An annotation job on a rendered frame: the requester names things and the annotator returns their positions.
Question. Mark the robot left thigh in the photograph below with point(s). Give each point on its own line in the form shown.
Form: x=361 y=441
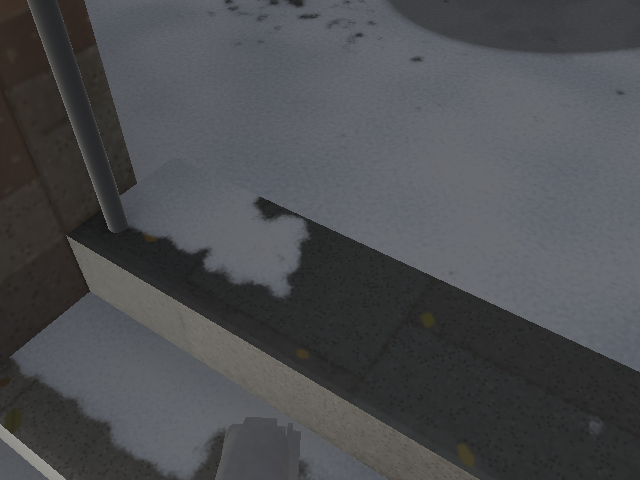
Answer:
x=258 y=449

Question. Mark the robot left shin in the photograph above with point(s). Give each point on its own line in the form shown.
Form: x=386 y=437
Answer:
x=228 y=431

